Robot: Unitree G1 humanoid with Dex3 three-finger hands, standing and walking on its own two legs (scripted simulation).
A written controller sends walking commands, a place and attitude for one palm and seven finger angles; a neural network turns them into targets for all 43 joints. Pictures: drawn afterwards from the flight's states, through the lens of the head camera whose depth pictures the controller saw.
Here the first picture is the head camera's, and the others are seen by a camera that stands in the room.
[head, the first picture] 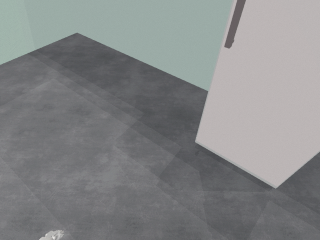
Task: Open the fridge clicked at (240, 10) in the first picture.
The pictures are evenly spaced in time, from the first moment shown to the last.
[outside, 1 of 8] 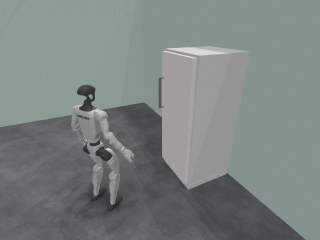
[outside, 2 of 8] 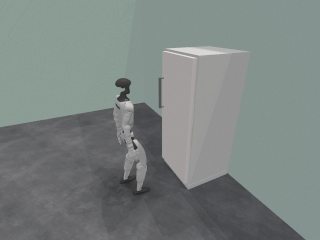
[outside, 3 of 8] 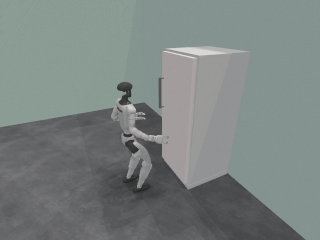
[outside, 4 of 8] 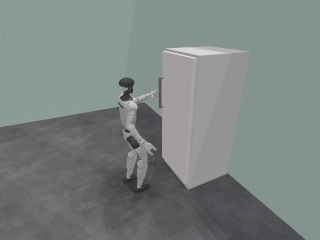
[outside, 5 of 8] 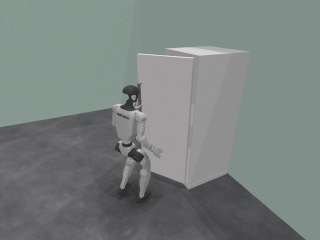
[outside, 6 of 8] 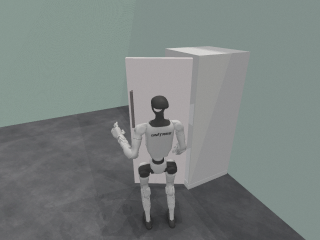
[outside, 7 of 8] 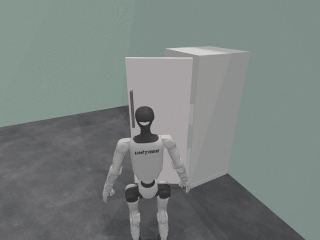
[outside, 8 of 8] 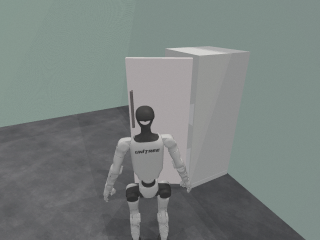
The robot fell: no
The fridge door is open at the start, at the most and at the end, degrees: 0 68 62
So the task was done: yes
